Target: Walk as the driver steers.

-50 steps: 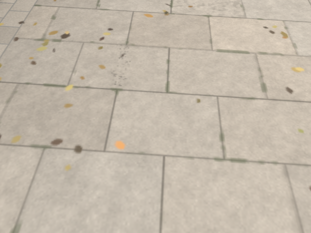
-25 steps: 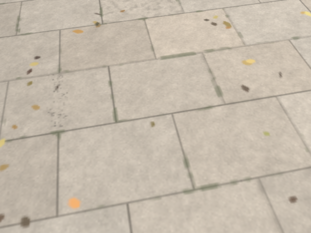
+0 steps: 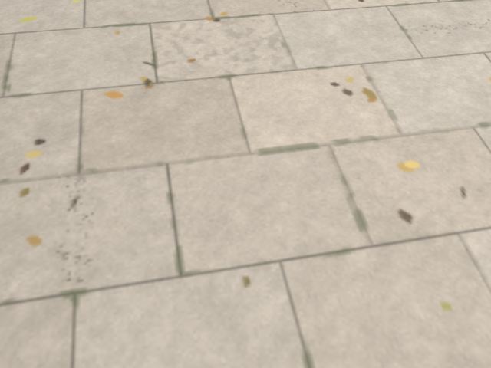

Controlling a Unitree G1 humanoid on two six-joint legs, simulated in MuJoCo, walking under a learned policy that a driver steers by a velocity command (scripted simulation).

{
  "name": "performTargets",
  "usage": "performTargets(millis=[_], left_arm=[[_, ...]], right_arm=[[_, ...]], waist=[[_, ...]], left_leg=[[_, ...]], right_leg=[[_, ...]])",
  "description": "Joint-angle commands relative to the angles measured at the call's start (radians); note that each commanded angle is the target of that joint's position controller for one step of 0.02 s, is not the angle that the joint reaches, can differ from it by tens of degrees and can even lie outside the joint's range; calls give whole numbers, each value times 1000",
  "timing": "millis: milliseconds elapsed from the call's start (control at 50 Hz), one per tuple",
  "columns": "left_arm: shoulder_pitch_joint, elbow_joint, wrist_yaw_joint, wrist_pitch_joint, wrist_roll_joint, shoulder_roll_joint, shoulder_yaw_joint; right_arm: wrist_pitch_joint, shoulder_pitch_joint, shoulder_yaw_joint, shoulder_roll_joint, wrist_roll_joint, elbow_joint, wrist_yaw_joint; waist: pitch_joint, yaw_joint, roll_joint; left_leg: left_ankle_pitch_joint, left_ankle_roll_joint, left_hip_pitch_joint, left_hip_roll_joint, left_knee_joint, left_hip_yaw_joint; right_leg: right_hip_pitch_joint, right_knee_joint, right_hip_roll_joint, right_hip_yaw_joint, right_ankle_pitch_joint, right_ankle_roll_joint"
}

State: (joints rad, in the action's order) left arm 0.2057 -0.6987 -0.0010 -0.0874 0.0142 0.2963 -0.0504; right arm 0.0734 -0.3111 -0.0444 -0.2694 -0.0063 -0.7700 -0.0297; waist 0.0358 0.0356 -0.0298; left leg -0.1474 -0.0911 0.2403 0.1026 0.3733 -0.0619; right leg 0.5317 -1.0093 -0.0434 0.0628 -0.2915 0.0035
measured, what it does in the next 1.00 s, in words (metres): walks ahead: right foot, then left foot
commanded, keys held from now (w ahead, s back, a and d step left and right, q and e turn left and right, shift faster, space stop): w+q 0.32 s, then w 0.42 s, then w+e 0.26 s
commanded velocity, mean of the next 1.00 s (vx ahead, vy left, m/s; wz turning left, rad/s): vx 0.50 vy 0.00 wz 0.22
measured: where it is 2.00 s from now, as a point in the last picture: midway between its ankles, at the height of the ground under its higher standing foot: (191, 257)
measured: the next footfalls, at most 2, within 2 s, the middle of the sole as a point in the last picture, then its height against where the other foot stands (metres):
right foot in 0.30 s outside the picture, level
left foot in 0.78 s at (161, 346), level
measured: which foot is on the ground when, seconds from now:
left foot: down 0.00-0.32, up 0.34-0.76, down 0.78-1.00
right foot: up 0.00-0.28, down 0.30-0.80, up 0.82-1.00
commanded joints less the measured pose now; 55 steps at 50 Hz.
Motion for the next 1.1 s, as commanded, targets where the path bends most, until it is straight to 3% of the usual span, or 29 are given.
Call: performTargets(millis=[20,100,180,240,280,300,320,340,360,380,400,420,460,500,580,640,700,740,760,780,800,820,840,860,880,900,940,980,1100], left_arm=[[-31,78,-10,-7,4,75,-24],[-169,106,-3,-16,-3,43,-12],[-273,132,16,-33,-18,52,-13],[-258,129,22,-46,-23,84,-26],[-114,93,12,-53,-19,124,-48],[32,76,3,-55,-4,166,-63],[158,51,-3,-41,9,246,-85],[178,31,8,-31,-16,191,-74],[131,35,8,-28,-22,120,-55],[84,35,9,-22,-15,94,-45],[51,24,13,-19,-11,77,-37],[32,16,14,-21,-3,60,-29],[22,-2,19,-27,-7,58,-28],[30,-22,19,-32,-17,90,-37],[53,-53,16,-22,-28,137,-46],[122,-90,15,-11,-40,162,-48],[161,-122,12,5,-46,177,-50],[152,-133,7,19,-47,191,-51],[160,-137,5,23,-47,176,-43],[155,-123,4,20,-33,140,-24],[245,-91,8,4,-20,29,14],[237,-110,10,-11,-34,70,5],[161,-89,13,-14,-61,150,-22],[110,-77,11,-12,-63,144,-22],[88,-76,7,-3,-50,131,-24],[107,-86,3,12,-43,116,-28],[140,-101,1,39,-43,68,-22],[113,-88,-2,51,-42,56,-24],[-61,-30,29,41,-32,23,-10]], right_arm=[[11,17,-45,-170,-7,68,22],[-6,-40,-50,-179,-17,43,43],[-25,-105,-52,-174,-24,20,52],[-37,-95,-58,-178,-23,22,59],[-41,-57,-54,-158,-20,39,56],[-37,-36,-37,-114,-7,61,49],[-28,-159,-16,-46,-22,78,49],[-22,-192,-14,-91,-26,79,50],[-23,-120,-34,-161,-29,68,48],[-26,-47,-35,-164,-20,77,48],[-23,1,-36,-149,-9,91,45],[-23,14,-37,-135,-7,96,40],[-25,3,-29,-95,-14,95,32],[-24,46,-19,-73,-4,112,28],[-5,174,2,-50,2,142,12],[2,268,3,-62,-8,168,2],[4,318,-3,-85,-12,194,-6],[7,255,-17,-113,-8,182,-7],[6,144,-38,-148,-2,147,-1],[4,-19,-62,-204,6,114,11],[-5,-128,-87,-313,22,102,20],[-11,-156,-70,-241,12,93,19],[-8,-95,-51,-193,8,91,18],[-5,-26,-40,-160,6,95,16],[0,36,-30,-124,8,93,12],[11,77,-25,-101,14,92,10],[31,111,-29,-94,21,77,6],[43,111,-37,-106,27,56,11],[37,69,-51,-148,19,4,35]], waist=[[-45,-21,101],[-29,25,113],[-21,54,116],[-22,26,144],[-89,-56,152],[-223,-128,101],[-383,-112,-144],[-376,-100,-256],[-220,-114,-134],[-116,-107,-53],[-42,-90,-28],[-18,-67,-46],[-17,-41,-77],[-9,-39,-67],[-3,-75,-37],[3,-108,-38],[15,-103,-47],[-22,-47,-52],[-90,9,-35],[-206,86,1],[-367,82,236],[-421,100,257],[-253,90,188],[-163,59,158],[-92,28,138],[-58,-7,161],[-39,-42,149],[-16,-51,119],[35,0,72]], left_leg=[[173,-174,-92,-248,-174,-285],[159,-124,-41,-195,-154,-234],[123,-109,-84,-212,-95,-301],[143,-92,-151,-238,-22,-379],[254,-55,-122,-194,104,-363],[203,-24,-19,-147,325,-304],[-161,52,310,-1,654,-156],[-450,64,475,-41,814,-133],[-370,70,525,-92,880,-141],[-292,76,511,-121,875,-100],[-244,80,498,-142,832,-84],[-211,79,464,-167,792,-80],[-188,82,409,-183,723,-54],[-139,92,419,-198,623,-31],[79,95,357,-199,361,19],[160,92,302,-171,245,41],[101,61,294,-157,177,42],[66,30,171,-126,123,71],[70,5,-14,-104,94,88],[87,-39,-278,-194,122,0],[-29,-184,-656,-474,89,-415],[-148,-215,-636,-525,-32,-627],[-196,-167,-506,-490,-56,-487],[-174,-135,-377,-446,-85,-360],[-126,-119,-263,-405,-128,-270],[-67,-102,-173,-374,-167,-192],[38,-105,-83,-357,-224,-96],[130,-109,-74,-358,-248,-17],[214,-78,-129,-339,-273,171]], right_leg=[[117,132,-18,8,96,43],[41,375,25,7,318,66],[-17,499,64,18,354,55],[-75,558,68,36,264,25],[-296,619,54,16,261,-28],[-554,573,-70,113,243,-91],[-931,585,-300,478,106,-243],[-936,671,-381,718,-90,-280],[-799,701,-336,615,-170,-243],[-663,724,-287,479,-98,-213],[-550,756,-245,388,3,-208],[-480,782,-212,319,76,-202],[-410,824,-179,234,163,-209],[-394,857,-182,180,241,-232],[-378,873,-149,60,337,-215],[-406,859,-159,37,336,-197],[-491,818,-203,49,366,-175],[-518,722,-200,26,527,-146],[-480,581,-158,-3,643,-123],[-337,353,-109,-35,543,-87],[54,-47,37,-102,99,-11],[165,-203,60,38,-290,-13],[241,-260,10,59,-238,-25],[235,-228,-35,32,-152,-28],[209,-176,-61,21,-86,-22],[148,-139,-87,30,-31,-16],[82,-129,-91,29,36,-1],[118,-86,-90,49,112,10],[117,245,-68,-16,379,0]])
